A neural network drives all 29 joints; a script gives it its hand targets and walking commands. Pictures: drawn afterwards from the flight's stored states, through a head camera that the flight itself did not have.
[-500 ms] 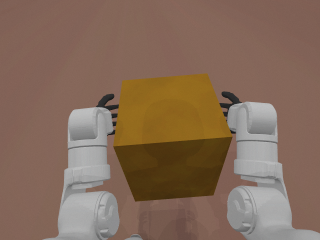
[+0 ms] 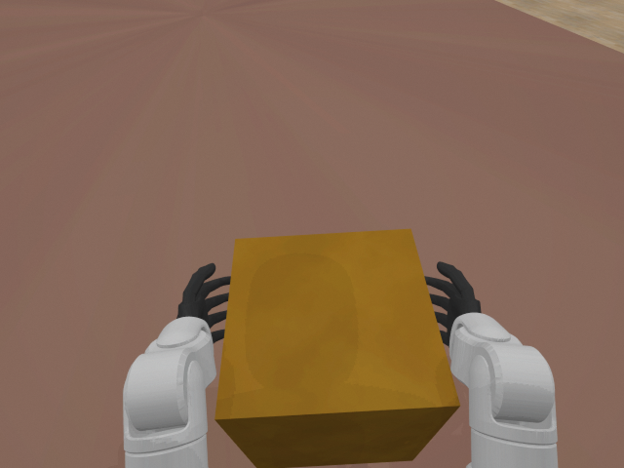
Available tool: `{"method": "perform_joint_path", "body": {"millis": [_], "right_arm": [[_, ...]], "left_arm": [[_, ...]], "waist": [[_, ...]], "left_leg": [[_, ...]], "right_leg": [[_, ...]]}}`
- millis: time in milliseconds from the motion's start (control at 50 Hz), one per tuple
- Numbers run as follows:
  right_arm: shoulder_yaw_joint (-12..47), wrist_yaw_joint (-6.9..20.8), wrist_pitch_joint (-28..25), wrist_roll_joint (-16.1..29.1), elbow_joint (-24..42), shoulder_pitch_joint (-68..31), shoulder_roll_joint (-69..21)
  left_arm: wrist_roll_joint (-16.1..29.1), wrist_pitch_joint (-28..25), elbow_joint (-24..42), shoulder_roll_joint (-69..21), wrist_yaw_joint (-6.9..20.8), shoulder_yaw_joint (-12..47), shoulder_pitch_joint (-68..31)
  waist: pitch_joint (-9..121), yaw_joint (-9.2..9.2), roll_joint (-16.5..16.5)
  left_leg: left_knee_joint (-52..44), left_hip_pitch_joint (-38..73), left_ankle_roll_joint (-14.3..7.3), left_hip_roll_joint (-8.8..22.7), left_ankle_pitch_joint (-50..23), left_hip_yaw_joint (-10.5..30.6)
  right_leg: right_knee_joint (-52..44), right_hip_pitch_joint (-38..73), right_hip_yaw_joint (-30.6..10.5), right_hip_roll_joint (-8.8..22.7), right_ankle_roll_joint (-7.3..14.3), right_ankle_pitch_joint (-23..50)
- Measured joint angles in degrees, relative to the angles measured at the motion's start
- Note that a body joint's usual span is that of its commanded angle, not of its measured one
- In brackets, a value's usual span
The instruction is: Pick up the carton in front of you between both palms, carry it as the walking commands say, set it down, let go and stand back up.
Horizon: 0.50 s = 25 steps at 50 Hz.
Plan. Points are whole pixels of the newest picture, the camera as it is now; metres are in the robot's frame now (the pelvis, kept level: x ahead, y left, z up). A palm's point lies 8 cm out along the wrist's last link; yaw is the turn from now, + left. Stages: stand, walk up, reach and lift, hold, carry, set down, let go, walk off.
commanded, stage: carry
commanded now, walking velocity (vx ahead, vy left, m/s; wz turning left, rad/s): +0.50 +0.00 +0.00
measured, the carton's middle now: (329, 356) +0.27 -0.01 +0.03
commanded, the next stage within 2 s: none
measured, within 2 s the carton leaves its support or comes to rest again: neither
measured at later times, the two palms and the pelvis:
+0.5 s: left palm (201, 221) +0.48 +0.18 +0.09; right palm (392, 213) +0.48 -0.12 +0.10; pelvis +0.21 +0.03 +0.01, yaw -1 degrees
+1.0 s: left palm (220, 220) +0.48 +0.15 +0.09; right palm (411, 221) +0.47 -0.15 +0.09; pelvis +0.22 +0.01 +0.00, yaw -3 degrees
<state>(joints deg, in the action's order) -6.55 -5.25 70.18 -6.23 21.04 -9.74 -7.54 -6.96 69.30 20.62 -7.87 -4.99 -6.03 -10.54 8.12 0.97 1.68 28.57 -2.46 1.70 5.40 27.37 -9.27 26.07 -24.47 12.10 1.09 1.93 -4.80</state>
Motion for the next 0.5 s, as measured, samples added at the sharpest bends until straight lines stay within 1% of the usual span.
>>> {"method": "perform_joint_path", "body": {"millis": [20, 40, 60, 80, 100, 120, 140, 180, 220, 280, 320, 340, 360, 380, 420, 440, 500], "right_arm": [[-0.5, 0.1, 0.4, -0.1, -1.0, 0.0, 0.2], [-0.9, 0.1, 0.8, -0.2, -2.2, 0.1, 0.4], [-1.0, 0.0, 1.2, -0.4, -3.3, 0.1, 0.5], [-1.2, 0.0, 1.5, -0.6, -4.3, 0.0, 0.4], [-1.2, 0.1, 1.6, -0.8, -5.1, 0.0, 0.2], [-1.3, 0.1, 1.6, -1.0, -5.6, 0.0, -0.2], [-1.0, 0.1, 1.5, -1.1, -5.8, 0.1, -0.3], [-0.4, 0.1, 1.0, -1.2, -5.6, 0.0, -0.2], [-0.2, 0.1, 0.3, -1.3, -4.8, -0.1, -0.2], [0.0, 0.2, -0.1, -1.2, -3.2, 0.2, -0.1], [0.0, 0.2, 0.0, -1.2, -2.5, 0.3, -0.1], [0.2, 0.2, -0.2, -1.3, -2.9, 0.4, -0.1], [0.4, 0.2, -0.5, -1.4, -3.8, 0.4, -0.1], [0.5, 0.3, -0.5, -1.4, -4.9, 0.2, -0.2], [0.5, 0.4, -0.4, -1.3, -6.7, 0.0, -0.2], [0.5, 0.4, -0.4, -1.3, -7.2, -0.1, -0.2], [0.3, 0.5, -0.7, -1.1, -6.9, -0.4, -0.2]], "left_arm": [[-0.2, -0.1, -1.9, -0.1, 0.0, 0.2, -0.4], [-0.4, 0.1, -3.8, -0.1, 0.0, 0.3, -0.8], [-0.6, 0.4, -5.2, -0.2, 0.0, 0.3, -1.0], [-0.7, 0.7, -6.2, -0.1, 0.0, 0.1, -1.0], [-0.7, 0.9, -6.7, -0.1, 0.0, -0.1, -0.7], [-0.6, 0.9, -6.8, -0.1, 0.0, -0.3, -0.3], [-0.4, 0.8, -6.7, 0.0, 0.0, -0.5, 0.0], [-0.2, 0.3, -6.1, 0.0, 0.0, -0.7, 0.2], [0.0, -0.2, -5.2, 0.0, 0.0, -0.9, 0.1], [0.3, -0.6, -4.1, 0.0, 0.0, -0.7, -0.1], [0.1, -0.6, -3.6, 0.0, 0.1, -0.5, -0.1], [0.0, -0.6, -3.8, 0.1, 0.3, -0.6, -0.2], [-0.1, -0.4, -4.4, 0.1, 0.3, -1.0, -0.3], [-0.3, -0.1, -4.8, 0.0, 0.3, -1.4, -0.2], [-0.7, 0.5, -5.4, 0.1, 0.3, -1.6, 0.1], [-0.9, 0.6, -5.6, 0.1, 0.3, -1.6, 0.2], [-0.9, 0.6, -5.2, 0.1, 0.3, -1.7, -0.2]], "waist": [[0.7, -0.52, 0.8], [1.3, -0.97, 0.8], [1.4, -1.32, 0.4], [1.4, -1.63, -0.1], [1.2, -1.88, -0.4], [1.0, -2.11, -0.6], [0.6, -2.34, -0.8], [-0.2, -2.76, -1.1], [-0.9, -2.93, -1.2], [-1.3, -2.79, -1.2], [-0.9, -2.53, -0.6], [-0.5, -2.25, -1.3], [-0.2, -2.07, -2.7], [0.1, -1.94, -3.7], [0.6, -1.68, -4.6], [0.6, -1.54, -4.8], [0.1, -1.2, -4.5]], "left_leg": [[7.9, -2.6, 0.0, 0.8, -0.1, 1.3], [16.8, -6.4, -0.3, 0.2, 0.2, 3.2], [24.7, -10.3, -0.6, -0.8, 0.9, 4.4], [30.3, -14.0, -1.0, -1.5, 1.0, 4.9], [33.0, -17.2, -1.2, -1.9, 0.3, 4.8], [32.6, -19.6, -1.3, -2.0, -0.9, 4.5], [30.0, -21.5, -1.2, -2.0, -1.9, 4.1], [22.1, -24.0, -0.8, -2.0, -3.7, 3.3], [14.0, -25.2, -0.7, -2.1, -7.2, 2.6], [3.5, -24.2, -0.5, -2.1, -17.1, 0.5], [-3.1, -21.2, -0.6, -1.6, -24.8, -0.9], [-3.2, -20.2, -2.7, -2.0, -23.5, -1.5], [-2.1, -19.9, -4.4, -2.8, -21.6, -2.2], [-1.3, -19.5, -5.3, -3.4, -19.8, -2.8], [-0.9, -18.7, -5.7, -3.9, -17.8, -3.6], [-0.9, -18.4, -5.1, -3.9, -17.4, -3.8], [-0.4, -18.4, -5.3, -3.8, -16.0, -4.3]], "right_leg": [[2.8, 0.0, 0.6, -0.3, 1.2, -1.8], [4.4, 0.4, 0.9, -0.2, 2.0, -4.2], [4.5, 1.4, 0.8, 0.1, 2.3, -6.1], [3.6, 2.7, 0.8, 0.2, 2.2, -7.0], [2.1, 4.2, 0.6, 0.4, 1.4, -6.7], [0.4, 5.8, 0.5, 0.4, 1.2, -6.6], [-1.3, 7.3, 0.3, 0.5, 1.1, -6.6], [-3.7, 9.9, -0.1, 0.8, 0.9, -6.7], [-4.7, 12.0, -0.4, 1.1, 0.3, -7.6], [-3.6, 14.7, -0.8, 1.5, -0.9, -10.6], [-0.6, 16.0, -1.0, 1.3, -2.0, -14.1], [1.6, 16.0, -1.3, 1.9, -2.5, -16.1], [3.2, 16.0, -2.1, 3.0, -3.1, -17.1], [4.0, 16.1, -2.9, 3.7, -3.6, -17.8], [3.4, 17.0, -4.3, 4.2, -4.5, -18.3], [2.4, 17.6, -4.6, 4.3, -4.8, -18.4], [-0.1, 18.9, -4.9, 4.2, -5.0, -18.6]]}}
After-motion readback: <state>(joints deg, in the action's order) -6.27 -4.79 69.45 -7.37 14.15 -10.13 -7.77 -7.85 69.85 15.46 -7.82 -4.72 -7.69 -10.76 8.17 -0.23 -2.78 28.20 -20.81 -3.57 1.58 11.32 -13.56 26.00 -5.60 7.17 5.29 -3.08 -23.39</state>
